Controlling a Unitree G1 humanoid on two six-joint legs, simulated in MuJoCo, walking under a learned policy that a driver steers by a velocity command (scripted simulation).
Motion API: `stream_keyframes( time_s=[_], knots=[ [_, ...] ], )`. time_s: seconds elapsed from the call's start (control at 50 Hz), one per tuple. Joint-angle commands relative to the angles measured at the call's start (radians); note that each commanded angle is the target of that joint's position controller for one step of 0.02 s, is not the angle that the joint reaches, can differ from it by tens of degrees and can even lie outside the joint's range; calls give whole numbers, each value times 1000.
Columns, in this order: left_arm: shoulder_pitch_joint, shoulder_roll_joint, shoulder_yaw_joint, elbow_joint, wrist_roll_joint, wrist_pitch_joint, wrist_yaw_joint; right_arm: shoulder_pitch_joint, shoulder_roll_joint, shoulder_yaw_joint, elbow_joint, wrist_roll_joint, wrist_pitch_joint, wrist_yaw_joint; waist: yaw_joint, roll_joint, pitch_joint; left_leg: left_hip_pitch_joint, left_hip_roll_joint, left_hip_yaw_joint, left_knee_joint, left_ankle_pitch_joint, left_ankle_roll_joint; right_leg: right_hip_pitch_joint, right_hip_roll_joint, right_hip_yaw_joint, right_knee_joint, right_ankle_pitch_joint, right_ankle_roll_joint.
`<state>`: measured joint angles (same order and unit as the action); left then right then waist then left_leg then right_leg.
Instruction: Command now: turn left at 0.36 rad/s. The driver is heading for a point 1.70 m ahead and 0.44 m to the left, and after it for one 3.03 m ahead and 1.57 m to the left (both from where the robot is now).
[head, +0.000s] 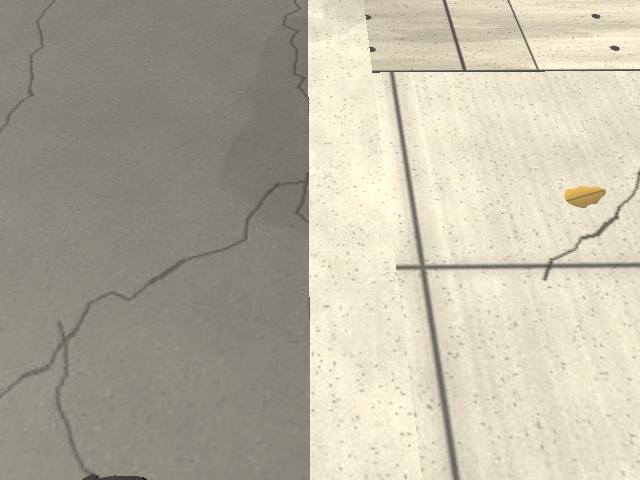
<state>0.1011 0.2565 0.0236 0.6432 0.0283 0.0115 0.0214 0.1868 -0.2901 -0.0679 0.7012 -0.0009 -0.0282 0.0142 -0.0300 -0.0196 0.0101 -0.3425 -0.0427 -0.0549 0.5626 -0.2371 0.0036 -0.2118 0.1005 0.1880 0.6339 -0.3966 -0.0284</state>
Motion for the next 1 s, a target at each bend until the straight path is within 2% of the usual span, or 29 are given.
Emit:
stream_keyframes(
  time_s=[0.02,0.04,0.06,0.1,0.12,0.16,0.2,0.24,0.26,0.28,0.3,0.32,0.34,0.38,0.42,0.48,0.54,0.66,0.7,0.72,0.74,0.76,0.78,0.8,0.82,0.84,0.86,0.94,1.0],
  knots=[
    [32,174,69,-75,-9,-16,21,8,-174,-42,-83,9,-19,-4,38,268,-105,244,314,-524,-170,600,305,-188,14,-88,214,-184,64],
    [-16,163,70,-93,-19,-10,21,78,-192,-50,-70,9,-20,-6,-4,250,-117,320,332,-586,-191,567,319,-293,27,-68,358,-338,77],
    [-23,150,71,-101,-25,-7,16,85,-220,-62,-68,13,-22,-13,-3,182,-124,343,328,-579,-179,527,299,-346,8,-33,458,-314,83],
    [-21,117,66,-95,-29,-7,6,12,-216,-70,-89,33,-5,-36,29,123,-118,288,246,-464,-176,433,217,-332,-23,-34,378,-201,87],
    [-24,99,63,-92,-34,-11,2,-19,-197,-69,-101,40,14,-45,36,128,-111,262,205,-433,-185,367,187,-308,-23,-52,278,-162,91],
    [-16,71,60,-81,-41,-21,-9,-39,-188,-75,-120,32,49,-57,35,170,-128,211,161,-421,-190,330,168,-220,6,-88,142,-86,99],
    [22,76,64,-64,-45,-28,-22,-45,-195,-83,-135,30,66,-58,36,201,-152,168,149,-441,-188,296,161,-124,20,-97,12,-14,94],
    [91,94,78,-37,-43,-32,-27,-74,-191,-83,-150,43,73,-56,68,208,-158,105,125,-458,-166,199,131,-5,17,-113,-175,121,81],
    [131,117,91,-19,-40,-30,-22,-77,-172,-76,-156,49,72,-57,83,191,-156,20,88,-437,-134,76,92,103,-21,-106,-276,203,62],
    [155,192,110,-24,-26,-24,-13,-23,-114,-60,-152,38,73,-53,59,27,-165,-141,-5,-335,52,-233,31,229,-237,99,-343,139,-16],
    [81,254,113,-54,21,-18,-14,25,-100,-61,-165,29,61,-51,7,-225,-110,-309,-116,-178,313,-397,-15,141,-458,392,-404,129,-157],
    [25,219,104,-82,40,-31,-14,31,-180,-80,-167,21,48,-47,-12,-209,-54,-328,-2,-149,504,-358,-41,45,-525,418,-428,136,-223],
    [-38,154,85,-96,26,-37,-4,35,-225,-94,-141,25,52,-45,-25,-121,-12,-317,35,-121,577,-275,-55,0,-456,276,-408,133,-196],
    [-77,125,74,-103,-6,-39,17,70,-189,-89,-104,19,68,-46,-22,-64,8,-336,51,-88,681,-145,-85,21,-336,79,-372,209,-138],
    [-21,129,70,-91,-6,-36,32,29,-154,-73,-131,27,69,-36,15,-70,8,-374,81,-32,718,-87,-113,58,-317,-37,-361,371,-157],
    [82,154,79,-64,2,-22,38,-60,-120,-51,-183,32,65,-24,78,-87,-16,-435,119,6,608,-76,-148,195,-351,-86,-347,500,-197],
    [118,196,95,-47,-5,-12,26,-93,-95,-34,-210,20,64,-12,94,-80,-49,-385,132,15,492,-116,-147,242,-391,-111,-333,608,-225],
    [80,232,108,-27,-43,-12,-12,-105,-84,-24,-210,17,70,-5,71,-128,-73,-144,73,89,202,-153,-85,187,-403,-192,-282,708,-209],
    [86,214,95,-1,-61,-18,-18,-88,-64,-18,-196,15,69,-5,49,-136,-89,-10,45,81,-15,-88,-38,174,-384,-177,-225,701,-183],
    [73,168,73,12,-68,-22,-21,-32,-53,-16,-167,7,66,-7,8,-114,-108,153,40,81,-226,85,-3,113,-355,-190,-182,672,-141],
    [119,100,42,34,-54,-38,-31,7,-77,-15,-151,-7,63,-16,4,-56,-155,377,104,5,-291,301,16,0,-312,-212,-157,562,-62],
    [120,48,14,9,0,-49,-42,85,-161,-26,-157,-30,62,-32,7,131,-255,611,337,-211,-156,816,76,-182,-247,-255,2,101,21],
    [160,58,19,20,-17,-43,-45,6,-141,-18,-143,-46,53,-35,38,241,-253,487,453,-231,-112,836,256,-232,-211,-210,85,-266,78],
    [115,169,47,13,-38,-31,-38,-28,-120,-20,-157,-39,42,-27,0,171,-207,418,411,-187,-135,745,294,-252,-200,-184,207,-293,107],
    [95,214,70,3,-58,-23,-34,-40,-158,-35,-140,-31,37,-29,0,204,-146,400,381,-145,-150,701,280,-339,-177,-195,345,-282,116],
    [124,225,84,25,-62,-10,-22,-56,-183,-45,-138,-23,35,-35,6,182,-126,363,366,-108,-172,622,260,-372,-176,-175,442,-246,123],
    [154,224,91,31,-57,9,-12,-92,-168,-43,-138,-9,32,-38,26,185,-89,292,366,-69,-195,585,246,-371,-178,-158,499,-198,134],
    [169,151,88,6,-57,51,12,-161,-77,-23,-132,-23,27,-56,55,186,-38,184,345,77,-261,394,218,-379,-187,-188,562,-24,162],
    [107,104,74,-54,-46,52,-6,-146,-89,-33,-116,-22,29,-63,32,155,-48,231,366,120,-252,339,215,-370,-218,-204,399,33,149]
  ],
)
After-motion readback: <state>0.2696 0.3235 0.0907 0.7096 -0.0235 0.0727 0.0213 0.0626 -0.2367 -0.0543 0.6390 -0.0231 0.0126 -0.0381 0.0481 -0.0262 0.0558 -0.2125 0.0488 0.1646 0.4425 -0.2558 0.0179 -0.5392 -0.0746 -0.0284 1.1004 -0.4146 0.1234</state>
